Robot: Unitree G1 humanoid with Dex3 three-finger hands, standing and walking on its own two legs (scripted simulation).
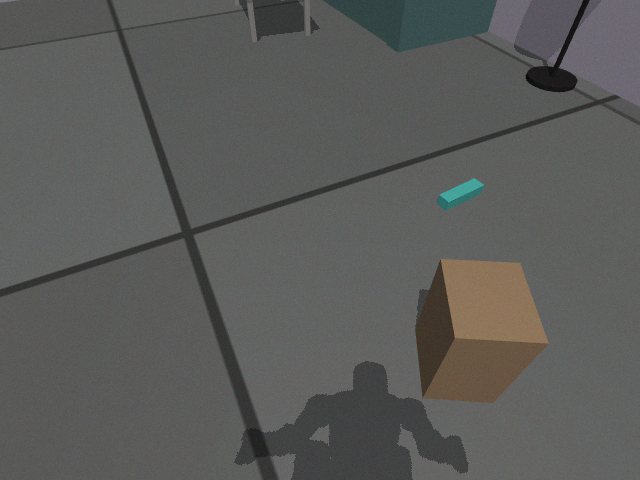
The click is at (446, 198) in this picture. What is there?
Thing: lying carton
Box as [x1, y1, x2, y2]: [437, 178, 483, 210]
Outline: 483,184 474,178 439,194 437,203 446,210 480,193
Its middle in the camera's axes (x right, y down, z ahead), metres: +0.67 -0.21 +1.83
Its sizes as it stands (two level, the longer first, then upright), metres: 0.229 0.062 0.054
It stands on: the floor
